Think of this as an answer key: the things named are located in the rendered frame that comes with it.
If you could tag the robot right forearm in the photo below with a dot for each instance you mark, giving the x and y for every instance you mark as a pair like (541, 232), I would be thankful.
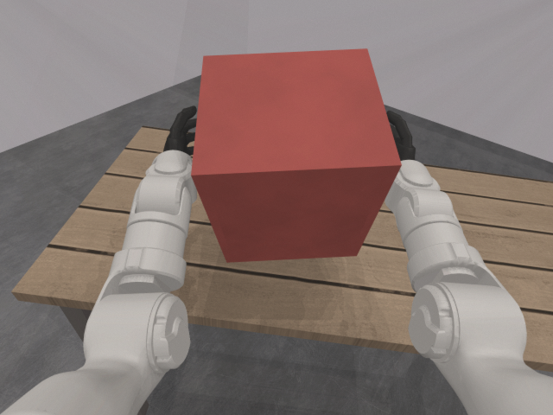
(431, 233)

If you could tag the robot right upper arm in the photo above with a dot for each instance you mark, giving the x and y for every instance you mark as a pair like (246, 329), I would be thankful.
(475, 335)

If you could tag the robot left upper arm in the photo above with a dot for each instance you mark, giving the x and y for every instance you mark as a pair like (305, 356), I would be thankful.
(131, 341)

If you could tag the carton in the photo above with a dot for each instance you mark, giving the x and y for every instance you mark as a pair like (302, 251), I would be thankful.
(293, 153)

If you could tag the robot right hand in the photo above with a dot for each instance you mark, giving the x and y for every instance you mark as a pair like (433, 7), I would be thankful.
(402, 137)

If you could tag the table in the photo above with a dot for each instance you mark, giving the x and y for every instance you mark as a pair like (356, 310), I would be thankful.
(362, 300)

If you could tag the robot left forearm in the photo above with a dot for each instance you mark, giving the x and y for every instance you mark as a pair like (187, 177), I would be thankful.
(151, 259)

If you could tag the robot left hand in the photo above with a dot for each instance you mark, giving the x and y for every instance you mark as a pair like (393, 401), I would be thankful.
(178, 139)

